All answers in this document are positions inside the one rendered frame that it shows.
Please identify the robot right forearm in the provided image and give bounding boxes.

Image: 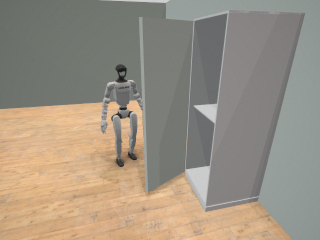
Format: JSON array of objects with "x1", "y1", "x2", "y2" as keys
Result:
[{"x1": 101, "y1": 98, "x2": 108, "y2": 120}]

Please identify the right robot upper arm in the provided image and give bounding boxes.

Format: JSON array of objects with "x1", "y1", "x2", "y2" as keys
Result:
[{"x1": 104, "y1": 82, "x2": 115, "y2": 104}]

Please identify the right robot hand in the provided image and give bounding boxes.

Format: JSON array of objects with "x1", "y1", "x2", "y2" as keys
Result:
[{"x1": 100, "y1": 119, "x2": 108, "y2": 134}]

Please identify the robot left forearm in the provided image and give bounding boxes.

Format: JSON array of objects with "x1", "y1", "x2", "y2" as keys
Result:
[{"x1": 136, "y1": 93, "x2": 143, "y2": 111}]

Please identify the fridge door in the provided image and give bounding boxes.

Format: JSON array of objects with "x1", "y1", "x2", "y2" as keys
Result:
[{"x1": 139, "y1": 17, "x2": 194, "y2": 192}]

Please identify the right robot shin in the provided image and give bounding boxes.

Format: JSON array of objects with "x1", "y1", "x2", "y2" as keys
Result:
[{"x1": 115, "y1": 139, "x2": 122, "y2": 160}]

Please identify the left robot upper arm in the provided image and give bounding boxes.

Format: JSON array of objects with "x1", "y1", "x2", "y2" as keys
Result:
[{"x1": 128, "y1": 80, "x2": 140, "y2": 99}]

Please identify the right robot thigh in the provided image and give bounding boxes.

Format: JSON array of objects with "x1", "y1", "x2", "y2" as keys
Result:
[{"x1": 111, "y1": 113, "x2": 123, "y2": 144}]

